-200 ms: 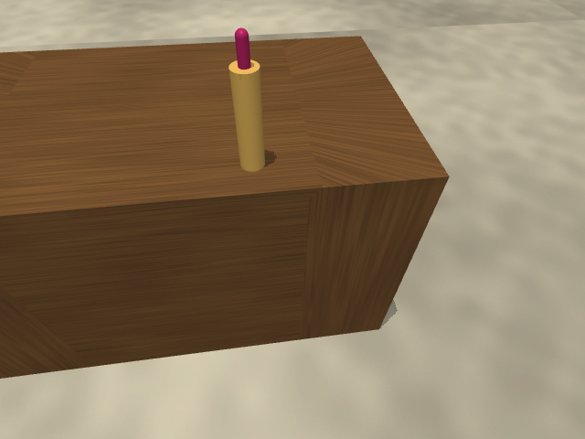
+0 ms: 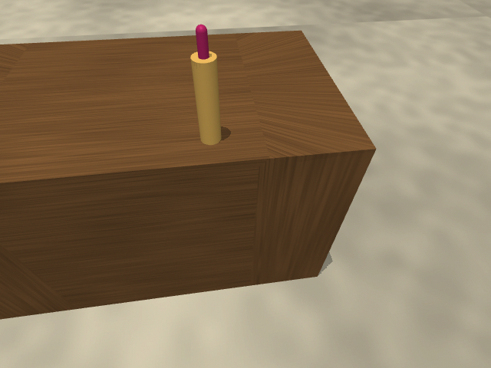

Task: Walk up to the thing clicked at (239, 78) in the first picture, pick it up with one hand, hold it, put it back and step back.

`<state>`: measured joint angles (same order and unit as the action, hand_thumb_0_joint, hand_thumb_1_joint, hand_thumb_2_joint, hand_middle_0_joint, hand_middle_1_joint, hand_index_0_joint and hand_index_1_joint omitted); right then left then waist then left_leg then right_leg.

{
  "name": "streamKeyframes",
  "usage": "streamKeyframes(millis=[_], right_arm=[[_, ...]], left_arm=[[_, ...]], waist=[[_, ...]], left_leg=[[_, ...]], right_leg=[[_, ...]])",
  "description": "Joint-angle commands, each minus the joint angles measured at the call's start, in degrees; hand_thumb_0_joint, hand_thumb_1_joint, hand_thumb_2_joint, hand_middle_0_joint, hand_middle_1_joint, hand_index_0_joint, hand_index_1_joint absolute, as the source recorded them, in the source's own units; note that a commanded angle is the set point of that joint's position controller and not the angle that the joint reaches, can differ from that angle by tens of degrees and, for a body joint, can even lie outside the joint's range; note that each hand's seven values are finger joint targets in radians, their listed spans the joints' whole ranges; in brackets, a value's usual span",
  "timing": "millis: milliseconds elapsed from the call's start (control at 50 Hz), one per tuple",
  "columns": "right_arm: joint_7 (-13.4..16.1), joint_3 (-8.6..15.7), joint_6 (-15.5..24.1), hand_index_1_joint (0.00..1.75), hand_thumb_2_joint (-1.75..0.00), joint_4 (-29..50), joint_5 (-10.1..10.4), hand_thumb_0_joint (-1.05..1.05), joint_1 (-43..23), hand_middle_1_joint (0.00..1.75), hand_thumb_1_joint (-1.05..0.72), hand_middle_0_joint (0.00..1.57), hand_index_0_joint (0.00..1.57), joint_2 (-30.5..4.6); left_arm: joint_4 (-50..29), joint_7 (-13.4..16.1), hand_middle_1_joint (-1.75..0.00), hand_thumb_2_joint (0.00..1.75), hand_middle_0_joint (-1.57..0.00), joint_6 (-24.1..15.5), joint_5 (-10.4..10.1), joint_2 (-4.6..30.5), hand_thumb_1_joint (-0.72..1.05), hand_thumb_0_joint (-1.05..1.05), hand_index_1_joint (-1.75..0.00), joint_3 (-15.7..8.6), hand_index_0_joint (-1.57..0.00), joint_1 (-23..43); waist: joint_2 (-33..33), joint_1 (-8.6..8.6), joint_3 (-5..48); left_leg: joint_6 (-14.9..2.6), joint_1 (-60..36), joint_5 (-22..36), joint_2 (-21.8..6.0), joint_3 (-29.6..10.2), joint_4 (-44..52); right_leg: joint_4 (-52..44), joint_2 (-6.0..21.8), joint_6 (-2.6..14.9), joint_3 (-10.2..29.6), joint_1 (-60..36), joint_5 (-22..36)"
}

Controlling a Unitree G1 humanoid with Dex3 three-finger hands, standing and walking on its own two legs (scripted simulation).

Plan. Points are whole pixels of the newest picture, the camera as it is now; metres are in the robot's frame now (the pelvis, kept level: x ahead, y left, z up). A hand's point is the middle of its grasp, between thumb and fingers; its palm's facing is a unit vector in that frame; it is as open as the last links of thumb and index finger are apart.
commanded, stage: stand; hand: left
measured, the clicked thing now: (206, 90) +0.64 +0.10 +0.11
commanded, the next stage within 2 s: walk up in 0.92 s
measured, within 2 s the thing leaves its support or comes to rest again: neither
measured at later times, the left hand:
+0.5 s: hand out of the picture +0.08 +0.25 -0.16, palm faces -0.02 -0.94 -0.34, open 7.4 cm
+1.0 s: hand out of the picture +0.08 +0.26 -0.16, palm faces -0.02 -0.94 -0.33, open 7.4 cm
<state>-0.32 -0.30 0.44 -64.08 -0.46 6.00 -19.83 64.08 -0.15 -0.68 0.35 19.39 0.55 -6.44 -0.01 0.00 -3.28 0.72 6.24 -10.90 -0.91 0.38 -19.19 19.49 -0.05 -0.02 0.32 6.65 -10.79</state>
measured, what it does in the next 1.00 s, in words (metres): stands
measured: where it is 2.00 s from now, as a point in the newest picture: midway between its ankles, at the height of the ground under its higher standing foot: outside the picture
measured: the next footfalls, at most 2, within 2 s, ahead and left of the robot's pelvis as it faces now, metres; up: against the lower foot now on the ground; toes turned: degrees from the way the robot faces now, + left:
right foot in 1.24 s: +0.17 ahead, -0.25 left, +0.00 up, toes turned -1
left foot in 1.56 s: +0.27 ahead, -0.02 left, +0.00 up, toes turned +7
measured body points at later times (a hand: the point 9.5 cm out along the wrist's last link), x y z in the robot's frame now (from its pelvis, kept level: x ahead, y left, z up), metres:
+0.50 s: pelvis +0.01 +0.00 +0.00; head +0.02 +0.00 +0.45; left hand +0.09 +0.30 -0.13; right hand +0.09 -0.30 -0.13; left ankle +0.00 +0.13 -0.75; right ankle +0.00 -0.12 -0.75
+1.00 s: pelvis +0.01 -0.01 +0.00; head +0.02 +0.00 +0.45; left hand +0.08 +0.30 -0.13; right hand +0.07 -0.31 -0.13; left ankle +0.00 +0.13 -0.75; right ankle -0.01 -0.12 -0.73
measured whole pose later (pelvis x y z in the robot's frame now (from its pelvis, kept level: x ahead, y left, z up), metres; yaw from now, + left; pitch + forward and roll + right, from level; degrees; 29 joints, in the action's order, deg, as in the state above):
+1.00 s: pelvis +0.01 -0.01 +0.00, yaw +0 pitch -1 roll +1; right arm -0.1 1.9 2.7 -61.3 -1.2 10.5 -19.4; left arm 60.4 -2.8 1.7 3.0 21.5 -3.4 -8.4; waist -1.7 0.0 -2.6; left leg -0.3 7.2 -13.2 -0.5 0.2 -21.2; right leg 34.9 0.1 0.8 0.9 13.0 -22.7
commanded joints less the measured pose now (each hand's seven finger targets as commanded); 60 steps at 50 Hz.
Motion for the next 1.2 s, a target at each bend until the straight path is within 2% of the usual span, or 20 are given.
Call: streamKeyframes(millis=[0,140,200,440,540,760,880,900,920,940,960,980,1000,1040,1060,1080,1120,1140,1160,1180], right_arm=[[0.84,2.39,1.35,0.3,-0.9,3.26,0.03,0.0,-2.46,0.3,-0.9,0.2,0.2,-12.07],[0.93,2.37,1.45,0.3,-0.9,3.24,-0.03,0.0,-2.25,0.3,-0.9,0.2,0.2,-12.03],[0.93,2.28,1.48,0.3,-0.9,3.15,0.0,0.0,-2.06,0.3,-0.9,0.2,0.2,-11.89],[0.97,2.4,1.32,0.3,-0.9,3.33,-0.02,0.0,-2.18,0.3,-0.9,0.2,0.2,-12.02],[0.99,2.47,1.28,0.3,-0.9,3.36,0.02,0.0,-2.2,0.3,-0.9,0.2,0.2,-12.14],[0.91,2.33,1.2,0.3,-0.9,3.17,-0.08,0.0,-2.0,0.3,-0.9,0.2,0.2,-11.96],[0.82,2.42,1.35,0.3,-0.9,3.03,-0.06,0.0,-1.68,0.3,-0.9,0.2,0.2,-12.39],[1.49,5.94,2.64,0.3,-0.9,4.16,-0.43,0.0,7.76,0.3,-0.9,0.2,0.2,-17.87],[1.92,7.46,3.03,0.3,-0.9,2.99,-0.89,0.0,12.72,0.3,-0.9,0.2,0.2,-20.83],[2.4,8.89,3.41,0.3,-0.9,2.99,-1.25,0.0,14.13,0.3,-0.9,0.2,0.2,-23.03],[2.83,9.29,3.93,0.3,-0.9,4.45,-1.01,0.0,12.11,0.3,-0.9,0.2,0.2,-23.77],[3.13,9.51,4.51,0.3,-0.9,6.37,-1.0,0.0,9.41,0.3,-0.9,0.2,0.2,-23.08],[3.36,9.4,5.0,0.3,-0.9,7.63,-1.07,0.0,7.34,0.3,-0.9,0.2,0.2,-22.11],[3.05,8.75,5.31,0.3,-0.9,9.24,-1.66,0.0,7.77,0.3,-0.9,0.2,0.2,-19.76],[2.86,8.95,5.25,0.3,-0.9,10.11,-1.89,0.0,7.83,0.3,-0.9,0.2,0.2,-19.57],[2.63,9.06,5.16,0.3,-0.9,10.56,-2.13,0.0,9.23,0.3,-0.9,0.2,0.2,-19.94],[2.36,9.37,5.08,0.3,-0.9,11.65,-2.29,0.0,8.96,0.3,-0.9,0.2,0.2,-20.85],[2.19,9.48,5.05,0.3,-0.9,12.49,-2.2,0.0,7.17,0.3,-0.9,0.2,0.2,-21.23],[2.06,9.35,4.81,0.3,-0.9,13.27,-2.19,0.0,5.58,0.3,-0.9,0.2,0.2,-20.87],[2.07,9.29,4.4,0.3,-0.9,14.1,-1.99,0.0,3.08,0.3,-0.9,0.2,0.2,-20.43]], left_arm=[[-3.54,0.76,-0.3,0.9,-0.2,-1.32,0.07,12.19,0.9,0.0,-0.3,-2.49,-0.2,1.73],[-3.71,0.72,-0.3,0.9,-0.2,-1.23,0.02,12.16,0.9,0.0,-0.3,-2.55,-0.2,1.92],[-3.67,0.72,-0.3,0.9,-0.2,-1.15,0.01,12.39,0.9,0.0,-0.3,-2.59,-0.2,2.01],[-3.79,0.85,-0.3,0.9,-0.2,-1.33,0.05,12.45,0.9,0.0,-0.3,-2.61,-0.2,1.74],[-3.85,0.98,-0.3,0.9,-0.2,-1.29,0.04,12.44,0.9,0.0,-0.3,-2.6,-0.2,2.2],[-3.64,0.78,-0.3,0.9,-0.2,-1.25,0.13,12.94,0.9,0.0,-0.3,-2.87,-0.2,2.04],[-3.69,0.7,-0.3,0.9,-0.2,-1.21,0.07,12.72,0.9,0.0,-0.3,-2.8,-0.2,1.76],[-8.76,-1.49,-0.3,0.9,-0.2,-0.16,2.66,17.23,0.9,0.0,-0.3,-7.85,-0.2,1.49],[-9.45,-2.35,-0.3,0.9,-0.2,0.87,3.24,15.89,0.9,0.0,-0.3,-7.87,-0.2,2.43],[-11.08,-2.86,-0.3,0.9,-0.2,1.77,4.06,15.61,0.9,0.0,-0.3,-8.38,-0.2,4.36],[-12.03,-3.34,-0.3,0.9,-0.2,2.27,4.25,15.79,0.9,0.0,-0.3,-8.89,-0.2,3.16],[-12.81,-3.94,-0.3,0.9,-0.2,2.4,3.75,15.57,0.9,0.0,-0.3,-9.1,-0.2,0.93],[-13.19,-4.39,-0.3,0.9,-0.2,2.4,3.25,15.41,0.9,0.0,-0.3,-9.32,-0.2,-0.28],[-14.47,-5.2,-0.3,0.9,-0.2,2.18,2.77,14.53,0.9,0.0,-0.3,-9.47,-0.2,-0.18],[-15.37,-5.57,-0.3,0.9,-0.2,2.16,2.65,14.17,0.9,0.0,-0.3,-9.51,-0.2,0.21],[-16.06,-5.89,-0.3,0.9,-0.2,2.25,2.81,14.01,0.9,0.0,-0.3,-9.55,-0.2,1.28],[-17.39,-6.16,-0.3,0.9,-0.2,2.2,2.64,13.93,0.9,0.0,-0.3,-9.68,-0.2,1.62],[-17.11,-6.16,-0.3,0.9,-0.2,2.22,2.5,13.86,0.9,0.0,-0.3,-9.81,-0.2,-1.02],[-16.22,-5.98,-0.3,0.9,-0.2,2.05,2.37,13.98,0.9,0.0,-0.3,-9.95,-0.2,-3.86],[-14.64,-5.72,-0.3,0.9,-0.2,1.92,2.3,13.84,0.9,0.0,-0.3,-10.33,-0.2,-8.99]], waist=[[0.0,0.21,4.52],[0.07,0.16,5.04],[0.02,0.08,4.6],[-0.44,0.07,5.76],[-0.26,-0.08,5.17],[-0.26,-0.02,3.49],[0.72,0.0,4.17],[-3.61,-1.93,7.35],[1.82,-3.59,4.38],[4.22,-4.7,-0.52],[3.06,-3.04,-2.74],[2.79,-1.13,-3.15],[2.87,0.26,-2.33],[4.61,0.15,-1.36],[6.65,-0.16,-1.73],[7.77,-1.36,-2.68],[10.07,-1.29,-3.07],[11.78,0.54,-2.2],[11.06,1.95,-0.88],[10.29,5.19,0.51]], left_leg=[[-2.16,-1.13,7.22,-6.6,-5.21,2.54],[-1.99,-1.21,9.67,-6.51,-4.92,2.43],[-1.79,-1.22,8.78,-6.53,-5.01,2.85],[-2.12,-2.73,11.53,-6.69,-4.6,2.14],[-1.91,-2.28,11.38,-6.76,-4.81,2.34],[-1.96,-1.12,6.12,-6.47,-5.09,3.59],[-1.82,-1.0,6.14,-6.52,-5.23,3.76],[-6.24,-4.9,-11.37,-7.4,-9.52,1.16],[-9.45,-8.13,-25.23,-13.41,-18.4,6.05],[-13.04,-8.86,-31.42,-20.26,-27.06,9.9],[-14.72,-4.93,-32.12,-23.74,-29.94,10.52],[-14.84,-3.37,-29.57,-24.14,-29.46,10.69],[-14.42,-3.77,-24.15,-23.08,-26.91,9.39],[-12.65,-4.33,-15.54,-18.13,-19.1,5.81],[-12.18,-3.57,-12.3,-16.72,-16.03,4.89],[-12.09,-0.47,-10.82,-15.23,-14.05,4.46],[-11.26,3.91,-8.88,-13.69,-10.95,2.76],[-10.4,6.85,-8.78,-13.31,-9.67,1.64],[-9.38,9.67,-7.17,-11.74,-7.23,-1.2],[-8.03,14.75,-7.44,-10.35,-4.33,-6.42]], right_leg=[[-2.97,7.17,1.47,5.22,-0.37,8.14],[-2.53,7.25,1.68,5.1,-1.14,11.0],[-2.5,7.29,1.66,5.09,-0.77,9.73],[-2.74,7.54,1.47,4.91,-1.71,13.37],[-2.91,7.53,1.44,4.83,-1.7,12.85],[-4.29,7.37,1.48,5.36,-0.62,7.84],[-4.06,7.49,1.69,5.53,-1.06,7.28],[5.17,2.36,2.6,1.69,3.29,-10.93],[14.84,0.95,2.36,0.19,14.48,-18.73],[26.64,2.23,1.28,2.15,26.28,-20.22],[32.52,4.6,1.21,6.23,29.77,-18.43],[35.29,6.53,1.53,8.27,29.77,-16.24],[36.1,7.84,1.69,9.67,29.33,-14.85],[30.75,7.49,1.15,7.96,27.65,-14.96],[28.57,7.25,0.92,6.75,26.28,-15.26],[26.83,6.42,0.33,5.02,24.01,-15.07],[22.93,5.48,0.42,2.61,19.25,-12.93],[22.07,5.32,0.74,1.06,14.95,-10.63],[19.21,4.24,0.79,-1.13,9.84,-8.2],[15.96,2.83,0.87,-4.29,1.67,-2.88]])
